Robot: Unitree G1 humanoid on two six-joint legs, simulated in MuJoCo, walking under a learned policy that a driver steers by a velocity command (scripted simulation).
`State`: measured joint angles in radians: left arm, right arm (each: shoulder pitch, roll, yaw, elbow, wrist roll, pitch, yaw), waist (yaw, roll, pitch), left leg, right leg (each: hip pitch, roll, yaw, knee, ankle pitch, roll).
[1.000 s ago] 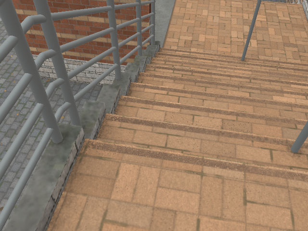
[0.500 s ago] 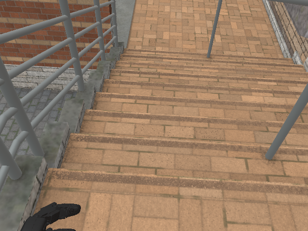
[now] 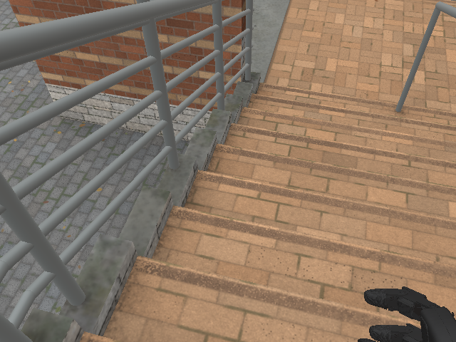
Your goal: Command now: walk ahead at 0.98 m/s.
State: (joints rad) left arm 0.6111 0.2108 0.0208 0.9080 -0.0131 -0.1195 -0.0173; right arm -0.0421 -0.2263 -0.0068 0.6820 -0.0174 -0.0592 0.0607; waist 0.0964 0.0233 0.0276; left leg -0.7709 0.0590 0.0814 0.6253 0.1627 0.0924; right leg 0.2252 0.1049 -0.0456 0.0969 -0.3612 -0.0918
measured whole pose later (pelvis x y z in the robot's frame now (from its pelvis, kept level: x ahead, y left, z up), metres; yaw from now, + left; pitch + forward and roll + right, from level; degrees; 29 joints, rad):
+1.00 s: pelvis +0.93 -0.08 -0.35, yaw -20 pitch -2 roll +2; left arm 0.26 0.28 0.07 0.91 0.04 -0.01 0.01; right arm 0.44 -0.23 -0.05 1.01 -0.03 -0.13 0.00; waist 0.00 -0.01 -0.01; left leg -0.28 0.00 0.13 0.92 -0.60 0.03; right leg -0.65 -0.02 0.04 1.44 -0.22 -0.11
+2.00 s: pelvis +1.34 -0.23 -0.62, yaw -10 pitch +0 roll -4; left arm -0.03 0.16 -0.03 0.62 0.06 0.10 0.07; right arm 0.29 -0.21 0.01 0.74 -0.01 0.03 -0.05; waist -0.07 -0.04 0.06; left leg -0.50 -0.20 -0.21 0.68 -0.14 0.11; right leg -1.13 0.08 0.07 1.90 -0.27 0.11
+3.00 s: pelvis +1.61 -0.18 -0.61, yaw +2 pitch +0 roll +2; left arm 0.24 0.34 0.08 0.78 0.03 0.00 -0.05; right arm 0.37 -0.29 -0.07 0.86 -0.01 -0.09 -0.02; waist -0.02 -0.07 0.04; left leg -0.05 -0.03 0.13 0.51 -0.45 0.03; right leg -0.68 -0.05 0.09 0.96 0.08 -0.10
